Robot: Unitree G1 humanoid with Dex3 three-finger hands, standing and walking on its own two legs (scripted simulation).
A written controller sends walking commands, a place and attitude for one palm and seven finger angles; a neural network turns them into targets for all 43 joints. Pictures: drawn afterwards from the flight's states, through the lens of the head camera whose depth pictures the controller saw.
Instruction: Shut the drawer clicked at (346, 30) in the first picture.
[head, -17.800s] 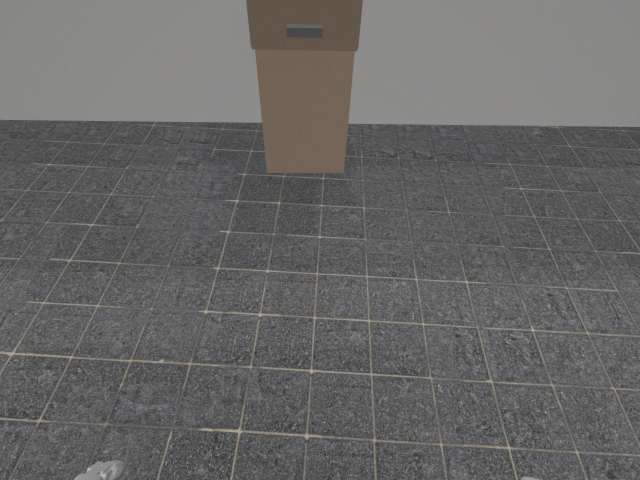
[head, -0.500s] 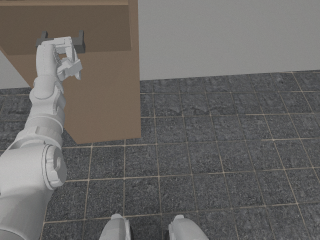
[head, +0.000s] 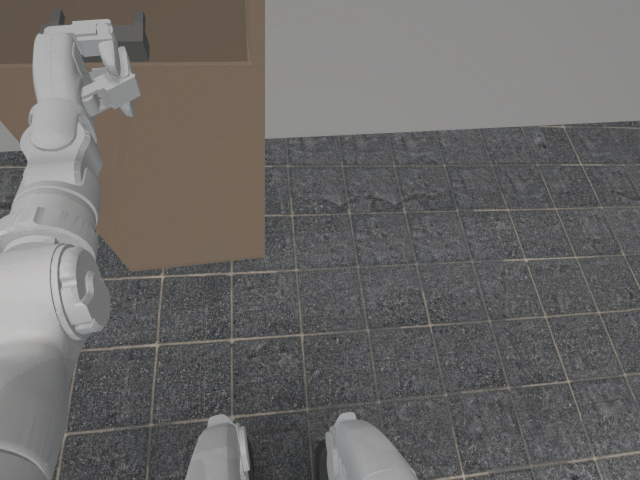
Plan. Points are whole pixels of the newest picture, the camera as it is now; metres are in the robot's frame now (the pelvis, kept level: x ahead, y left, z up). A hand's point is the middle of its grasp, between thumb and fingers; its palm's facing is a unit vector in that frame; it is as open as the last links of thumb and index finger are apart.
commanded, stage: pull the fist back off the drawer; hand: left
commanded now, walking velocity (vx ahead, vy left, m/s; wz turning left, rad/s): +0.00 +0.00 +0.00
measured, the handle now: (98, 30) +0.64 +0.19 +0.11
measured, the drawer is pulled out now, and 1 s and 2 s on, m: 0.00 0.00 0.00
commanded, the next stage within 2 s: draw the hand back to the body in 0.74 s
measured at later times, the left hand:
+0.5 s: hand (131, 79) +0.56 +0.15 +0.11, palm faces +0.04 -1.00 -0.02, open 3.1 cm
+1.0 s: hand (125, 104) +0.51 +0.15 +0.12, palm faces +0.05 -1.00 -0.04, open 3.2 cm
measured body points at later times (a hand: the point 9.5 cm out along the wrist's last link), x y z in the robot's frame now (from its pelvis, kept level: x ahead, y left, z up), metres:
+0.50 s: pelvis +0.00 +0.01 +0.00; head +0.14 +0.04 +0.43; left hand +0.55 +0.20 +0.11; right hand -0.05 -0.24 -0.10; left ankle +0.05 +0.10 -0.66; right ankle +0.00 -0.12 -0.66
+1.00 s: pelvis +0.04 +0.00 +0.03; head +0.13 -0.01 +0.47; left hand +0.50 +0.20 +0.12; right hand +0.07 -0.26 -0.09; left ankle +0.05 +0.10 -0.66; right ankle +0.00 -0.12 -0.66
